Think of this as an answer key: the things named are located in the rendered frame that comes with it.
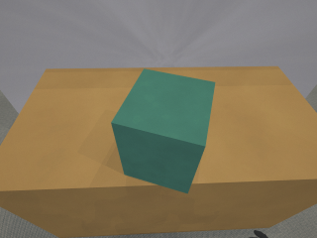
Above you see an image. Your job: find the carton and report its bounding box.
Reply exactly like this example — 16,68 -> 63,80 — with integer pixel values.
111,68 -> 216,193

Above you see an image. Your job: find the pedestal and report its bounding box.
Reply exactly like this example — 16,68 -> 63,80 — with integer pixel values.
0,65 -> 317,238

